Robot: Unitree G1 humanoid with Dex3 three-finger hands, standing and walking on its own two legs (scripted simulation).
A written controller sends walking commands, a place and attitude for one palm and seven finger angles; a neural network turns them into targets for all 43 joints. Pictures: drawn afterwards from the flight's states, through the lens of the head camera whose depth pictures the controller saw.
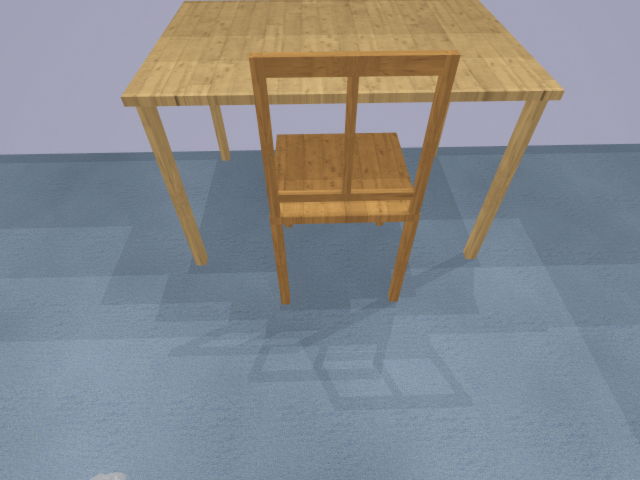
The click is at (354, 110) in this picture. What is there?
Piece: chair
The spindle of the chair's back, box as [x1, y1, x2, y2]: [342, 77, 358, 193]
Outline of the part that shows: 358,77 347,77 342,193 350,193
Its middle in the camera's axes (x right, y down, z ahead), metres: +0.07 -0.24 +0.95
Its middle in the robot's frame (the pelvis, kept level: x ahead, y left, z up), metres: +0.87 -0.02 -0.06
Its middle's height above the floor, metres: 0.71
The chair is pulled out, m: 0.00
